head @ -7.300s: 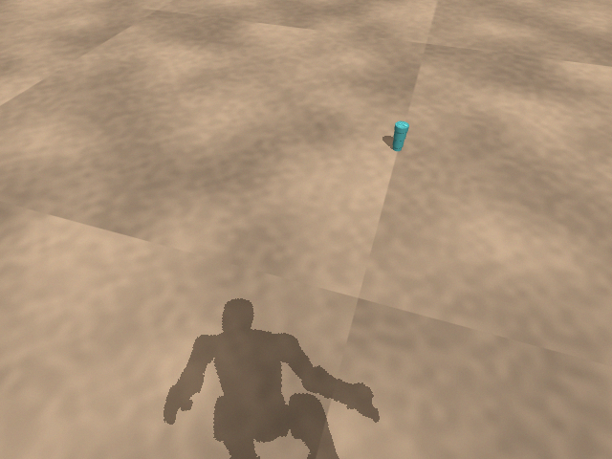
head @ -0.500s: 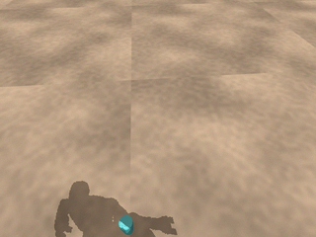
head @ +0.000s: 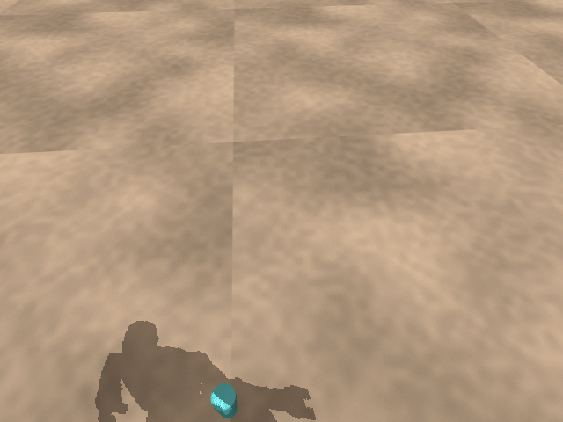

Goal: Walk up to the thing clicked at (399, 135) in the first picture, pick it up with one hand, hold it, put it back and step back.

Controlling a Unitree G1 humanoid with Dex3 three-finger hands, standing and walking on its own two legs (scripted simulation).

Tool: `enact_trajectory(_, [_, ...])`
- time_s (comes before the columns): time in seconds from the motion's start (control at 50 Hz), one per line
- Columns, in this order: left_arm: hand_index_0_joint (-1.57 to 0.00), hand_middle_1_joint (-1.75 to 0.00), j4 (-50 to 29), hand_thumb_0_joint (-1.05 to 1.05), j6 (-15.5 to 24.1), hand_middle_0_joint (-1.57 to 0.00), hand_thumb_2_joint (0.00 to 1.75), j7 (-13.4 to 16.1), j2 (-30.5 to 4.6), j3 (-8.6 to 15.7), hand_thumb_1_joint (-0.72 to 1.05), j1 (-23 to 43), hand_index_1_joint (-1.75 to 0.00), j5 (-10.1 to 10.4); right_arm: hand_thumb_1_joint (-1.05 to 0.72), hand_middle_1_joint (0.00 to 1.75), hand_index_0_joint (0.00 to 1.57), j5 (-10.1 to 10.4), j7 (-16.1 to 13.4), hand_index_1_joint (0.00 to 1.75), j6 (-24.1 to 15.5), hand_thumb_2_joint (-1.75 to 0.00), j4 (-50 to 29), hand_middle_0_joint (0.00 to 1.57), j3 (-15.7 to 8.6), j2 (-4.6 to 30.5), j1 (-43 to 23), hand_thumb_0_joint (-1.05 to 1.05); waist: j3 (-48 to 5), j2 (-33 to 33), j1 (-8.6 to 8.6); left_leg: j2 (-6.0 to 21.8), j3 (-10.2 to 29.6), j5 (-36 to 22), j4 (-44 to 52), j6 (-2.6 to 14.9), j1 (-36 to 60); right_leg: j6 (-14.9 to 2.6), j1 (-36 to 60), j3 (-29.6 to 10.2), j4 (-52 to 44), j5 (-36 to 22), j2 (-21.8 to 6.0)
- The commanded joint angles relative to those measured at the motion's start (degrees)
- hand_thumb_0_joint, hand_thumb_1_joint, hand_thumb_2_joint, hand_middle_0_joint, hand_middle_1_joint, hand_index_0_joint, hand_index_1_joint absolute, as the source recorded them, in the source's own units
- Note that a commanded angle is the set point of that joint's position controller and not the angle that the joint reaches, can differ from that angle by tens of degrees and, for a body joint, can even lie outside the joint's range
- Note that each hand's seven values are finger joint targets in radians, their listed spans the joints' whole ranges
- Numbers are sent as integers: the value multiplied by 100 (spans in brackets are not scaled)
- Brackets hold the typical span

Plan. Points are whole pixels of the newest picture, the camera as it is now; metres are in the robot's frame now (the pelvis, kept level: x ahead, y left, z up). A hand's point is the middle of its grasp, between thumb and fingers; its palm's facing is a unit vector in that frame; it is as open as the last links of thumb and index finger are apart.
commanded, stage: stand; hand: left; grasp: from the side
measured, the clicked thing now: (226, 403) +0.35 +0.18 -0.71
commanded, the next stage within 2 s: go down in 0.80 s
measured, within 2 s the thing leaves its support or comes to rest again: neither
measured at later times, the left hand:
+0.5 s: hand out of the picture +0.08 +0.25 -0.16, palm faces -0.03 -0.94 -0.34, open 7.4 cm
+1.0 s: hand out of the picture +0.12 +0.25 -0.16, palm faces +0.04 -0.94 -0.33, open 8.0 cm
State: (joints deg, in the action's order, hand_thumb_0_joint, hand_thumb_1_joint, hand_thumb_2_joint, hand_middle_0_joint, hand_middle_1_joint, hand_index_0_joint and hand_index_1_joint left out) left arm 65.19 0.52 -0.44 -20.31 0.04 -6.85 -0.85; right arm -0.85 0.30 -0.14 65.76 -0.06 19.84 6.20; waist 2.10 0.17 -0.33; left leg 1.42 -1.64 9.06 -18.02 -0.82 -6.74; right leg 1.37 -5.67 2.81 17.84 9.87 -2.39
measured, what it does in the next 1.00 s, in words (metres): stands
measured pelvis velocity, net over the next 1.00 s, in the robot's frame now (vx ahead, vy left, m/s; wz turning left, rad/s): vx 0.01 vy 0.00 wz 0.01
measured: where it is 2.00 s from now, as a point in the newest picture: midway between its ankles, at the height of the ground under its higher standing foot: outside the picture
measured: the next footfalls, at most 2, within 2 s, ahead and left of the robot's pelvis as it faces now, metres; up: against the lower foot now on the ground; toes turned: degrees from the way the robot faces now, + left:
none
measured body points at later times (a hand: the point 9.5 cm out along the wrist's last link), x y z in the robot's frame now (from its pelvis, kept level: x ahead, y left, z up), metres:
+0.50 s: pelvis +0.01 +0.00 +0.00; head +0.02 +0.00 +0.45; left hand +0.08 +0.30 -0.13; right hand +0.09 -0.30 -0.13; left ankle +0.01 +0.13 -0.75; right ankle +0.00 -0.13 -0.75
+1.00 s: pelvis +0.01 +0.00 +0.00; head +0.04 +0.00 +0.44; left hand +0.12 +0.30 -0.13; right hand +0.10 -0.29 -0.13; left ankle +0.01 +0.13 -0.75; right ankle +0.00 -0.13 -0.75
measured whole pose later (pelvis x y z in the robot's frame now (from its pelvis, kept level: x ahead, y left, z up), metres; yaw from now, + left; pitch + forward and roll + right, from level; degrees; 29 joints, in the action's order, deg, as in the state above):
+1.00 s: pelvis +0.01 +0.00 +0.00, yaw +1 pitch +1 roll +0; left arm 61.7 1.7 0.7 -19.1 2.6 -3.6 0.6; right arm 2.0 -1.7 -1.5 55.2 0.0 18.8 9.2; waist 2.6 0.2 -0.4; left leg 1.3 -1.1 12.0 -23.0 -0.6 -12.1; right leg 1.3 -10.6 3.2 22.4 12.7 -2.6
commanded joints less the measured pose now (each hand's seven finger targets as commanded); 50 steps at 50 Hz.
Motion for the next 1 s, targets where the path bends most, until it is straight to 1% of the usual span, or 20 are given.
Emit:
enact_trajectory(0.0, [-20, -30, -334, 0, 114, -20, 90, 72, -1210, 222, 90, 242, -30, 14, -90, 30, 20, 24, -56, 30, -154, -90, -366, 20, -192, 1222, -300, 0, -278, -33, 22, 658, 603, -419, 333, 148, 33, -195, -63, -553, -339, -318, -612])
enact_trajectory(0.06, [-20, -30, -339, 0, 109, -20, 90, 68, -1186, 219, 90, 217, -30, 12, -90, 30, 20, 24, -63, 30, -155, -90, -356, 20, -194, 1252, -304, 0, -254, -82, 36, 647, 584, -340, 322, 147, 9, -198, -45, -557, -353, -372, -620])
enact_trajectory(0.14, [-20, -30, -361, 0, 113, -20, 90, 88, -1217, 223, 90, 257, -30, 4, -90, 30, 20, 18, -61, 30, -151, -90, -375, 20, -195, 1235, -303, 0, -331, 24, 31, 667, 590, -613, 307, 148, 61, -184, -15, -512, -315, -476, -610])
enact_trajectory(0.22, [-20, -30, -337, 0, 105, -20, 90, 80, -1195, 218, 90, 193, -30, 15, -90, 30, 20, 23, -71, 30, -155, -90, -372, 20, -191, 1242, -326, 0, -370, -67, 48, 654, 563, -739, 281, 138, 91, -195, 27, -514, -298, -619, -628])
enact_trajectory(0.32, [-20, -30, -346, 0, 123, -20, 90, 89, -1200, 210, 90, 192, -30, 5, -90, 30, 20, 35, -67, 30, -146, -90, -356, 20, -193, 1240, -287, 0, -309, -17, 16, 657, 571, -596, 273, 154, 84, -184, 10, -540, -377, -576, -632])
enact_trajectory(0.42, [-20, -30, -370, 0, 115, -20, 90, 91, -1182, 218, 90, 210, -30, 5, -90, 30, 20, 24, -72, 30, -147, -90, -372, 20, -196, 1255, -286, 0, -415, -98, 28, 687, 530, -878, 233, 167, 139, -211, 142, -523, -281, -865, -651])
enact_trajectory(0.5, [-20, -30, -359, 0, 105, -20, 90, 90, -1201, 225, 90, 231, -30, 9, -90, 30, 20, 28, -76, 30, -157, -90, -387, 20, -182, 1220, -292, 0, -355, -61, 23, 670, 527, -880, 273, 144, 119, -202, 95, -519, -279, -789, -631])
enact_trajectory(0.52, [-20, -30, -366, 0, 107, -20, 90, 92, -1188, 223, 90, 183, -30, 12, -90, 30, 20, 32, -78, 30, -159, -90, -393, 20, -197, 1260, -329, 0, -396, -78, 65, 694, 543, -918, 253, 153, 184, -205, 93, -512, -272, -811, -634])
enact_trajectory(0.54, [-20, -30, -357, 0, 106, -20, 90, 92, -1173, 215, 90, 241, -30, 21, -90, 30, 20, 33, -76, 30, -158, -90, -396, 20, -191, 1242, -341, 0, -336, -70, 37, 673, 546, -904, 273, 141, 131, -195, 72, -507, -279, -768, -625])
enact_trajectory(0.62, [-20, -30, -355, 0, 106, -20, 90, 92, -1177, 218, 90, 176, -30, 16, -90, 30, 20, 31, -79, 30, -167, -90, -402, 20, -194, 1258, -351, 0, -385, -78, 71, 688, 556, -1053, 270, 143, 189, -184, 112, -482, -261, -867, -622])
enact_trajectory(0.72, [-20, -30, -363, 0, 114, -20, 90, 103, -1195, 225, 90, 243, -30, 12, -90, 30, 20, 26, -83, 30, -151, -90, -409, 20, -203, 1240, -310, 0, -334, -27, 25, 671, 539, -845, 271, 147, 151, -186, 111, -511, -323, -760, -639])
enact_trajectory(0.74, [-20, -30, -365, 0, 117, -20, 90, 97, -1157, 209, 90, 196, -30, 4, -90, 30, 20, 35, -79, 30, -149, -90, -408, 20, -198, 1256, -357, 0, -328, -50, 57, 671, 538, -811, 261, 155, 167, -177, 66, -501, -354, -765, -635])
enact_trajectory(0.82, [-20, -30, -370, 0, 113, -20, 90, 102, -1192, 231, 90, 238, -30, 9, -90, 30, 20, 26, -81, 30, -162, -90, -406, 20, -188, 1212, -266, 0, -426, -59, 17, 692, 535, -1025, 265, 156, 165, -200, 211, -514, -278, -945, -656])
enact_trajectory(0.86, [-20, -30, -381, 0, 110, -20, 90, 103, -1194, 238, 90, 217, -30, 11, -90, 30, 20, 25, -86, 30, -165, -90, -415, 20, -209, 1253, -300, 0, -472, -84, 44, 693, 524, -1169, 220, 163, 240, -205, 222, -499, -258, -1061, -658])
enact_trajectory(0.88, [-18, -22, -379, 0, 114, -22, 82, 101, -1182, 230, 82, 224, -22, 16, -93, 30, 20, 26, -84, 30, -163, -91, -420, 21, -197, 1227, -307, 0, -434, -73, 47, 683, 512, -1182, 229, 163, 222, -197, 214, -486, -276, -1079, -657])
enact_trajectory(0.9, [-10, -14, -2390, 0, 624, -14, 74, 186, -280, 257, 74, 2234, -14, 315, -99, 30, 20, 419, -201, 30, -408, -92, -1997, 20, 39, 288, -3, 0, 135, -66, -691, -91, -102, -302, -181, 132, -489, -158, -1246, -92, 188, -694, 232])
enact_trajectory(0.92, [-2, -6, -1891, 0, 563, -6, 66, 233, -560, 374, 66, 2815, -6, 299, -99, 30, 20, 424, -258, 30, -384, -93, -1698, 20, -14, 458, 260, 0, -133, -16, -522, -129, -89, -107, -283, 147, -477, -151, -997, -44, 245, -489, 198])
enact_trajectory(0.94, [-1, -4, -947, 0, 350, -1, 58, 243, -963, 637, 58, 1689, -3, 208, -100, 30, 20, 454, -309, 30, -314, -93, -1752, 20, -113, 645, 494, 0, 6, 134, -340, -118, -96, 61, -333, 139, -683, -189, -1006, 15, 275, -187, 240])
enact_trajectory(0.96, [-2, -4, -644, 0, 264, -1, 50, 179, -1132, 784, 50, 1572, -3, 82, -99, 30, 20, 405, -307, 30, -286, -93, -1821, 20, -204, 640, 607, 0, -299, 269, -286, -129, -48, -29, -575, 150, -852, -210, -1119, 19, 456, -205, 233])
enact_trajectory(0.98, [-1, -5, -708, 0, 246, 0, 42, 119, -1410, 960, 42, 1887, -4, 7, -98, 30, 20, 394, -320, 30, -293, -92, -1978, 20, -246, 630, 649, 0, -559, 174, -219, -149, -50, -122, -785, 150, -929, -216, -1180, -1, 646, -286, 218])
